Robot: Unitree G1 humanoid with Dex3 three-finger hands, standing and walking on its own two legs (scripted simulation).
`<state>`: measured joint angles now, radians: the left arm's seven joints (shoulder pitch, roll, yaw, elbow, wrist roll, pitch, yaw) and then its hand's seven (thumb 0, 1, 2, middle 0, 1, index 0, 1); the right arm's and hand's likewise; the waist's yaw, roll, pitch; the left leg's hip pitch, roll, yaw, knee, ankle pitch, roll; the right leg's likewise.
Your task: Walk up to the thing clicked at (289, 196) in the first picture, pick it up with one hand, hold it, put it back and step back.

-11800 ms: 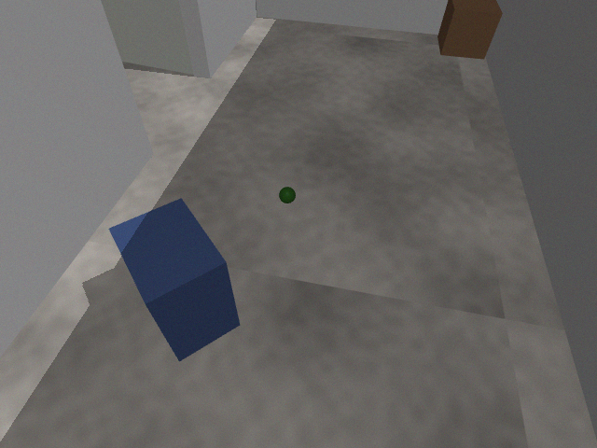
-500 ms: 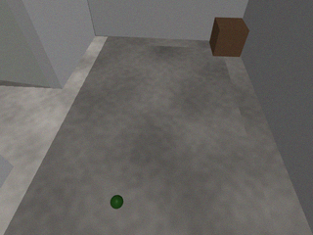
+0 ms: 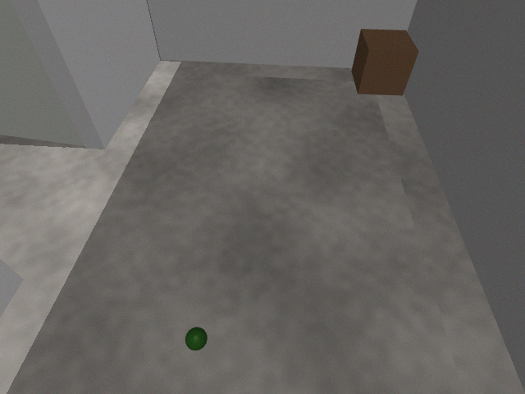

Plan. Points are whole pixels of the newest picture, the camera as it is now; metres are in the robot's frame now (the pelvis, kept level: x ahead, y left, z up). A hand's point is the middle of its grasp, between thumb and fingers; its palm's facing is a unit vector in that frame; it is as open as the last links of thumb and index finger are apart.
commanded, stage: stand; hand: left
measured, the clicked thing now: (196, 338) +0.46 +0.24 -0.74
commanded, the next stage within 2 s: walk up in 0.22 s
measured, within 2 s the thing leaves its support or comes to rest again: neither
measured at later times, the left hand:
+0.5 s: hand out of the picture +0.09 +0.28 -0.16, palm faces -0.02 -0.93 -0.36, open 7.3 cm
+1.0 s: hand out of the picture +0.14 +0.28 -0.16, palm faces -0.07 -0.93 -0.37, open 7.3 cm
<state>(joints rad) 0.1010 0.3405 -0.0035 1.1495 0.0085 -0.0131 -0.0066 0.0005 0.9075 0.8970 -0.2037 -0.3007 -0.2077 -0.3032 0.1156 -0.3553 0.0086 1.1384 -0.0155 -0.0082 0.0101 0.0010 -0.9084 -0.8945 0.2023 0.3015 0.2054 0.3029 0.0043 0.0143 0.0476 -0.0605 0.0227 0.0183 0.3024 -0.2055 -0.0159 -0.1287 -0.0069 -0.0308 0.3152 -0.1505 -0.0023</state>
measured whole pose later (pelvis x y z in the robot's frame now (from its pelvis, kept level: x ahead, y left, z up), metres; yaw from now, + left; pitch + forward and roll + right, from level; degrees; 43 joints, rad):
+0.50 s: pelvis +0.02 +0.02 +0.00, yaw -1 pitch -2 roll +0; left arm 0.15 0.35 0.02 1.12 0.02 -0.03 0.00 0.00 0.91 0.90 -0.20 -0.30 -0.21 -0.30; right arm 0.17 -0.36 -0.02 1.10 -0.03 0.00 0.02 0.00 -0.91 -0.89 0.20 0.30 0.20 0.30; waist 0.01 0.01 0.04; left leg -0.05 0.01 0.05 0.36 -0.27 0.01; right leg -0.13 -0.02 0.00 0.37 -0.21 0.02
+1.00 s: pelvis +0.03 +0.03 -0.01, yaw -2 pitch -3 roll +0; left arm 0.07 0.35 0.00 1.07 0.01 -0.01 0.02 0.00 0.91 0.90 -0.20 -0.30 -0.21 -0.30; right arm 0.10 -0.35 -0.05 1.04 -0.01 0.03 0.02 0.00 -0.91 -0.89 0.20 0.30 0.21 0.30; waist -0.01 0.01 0.09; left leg -0.02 -0.01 0.07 0.36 -0.29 0.03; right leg -0.12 -0.04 0.02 0.41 -0.24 0.04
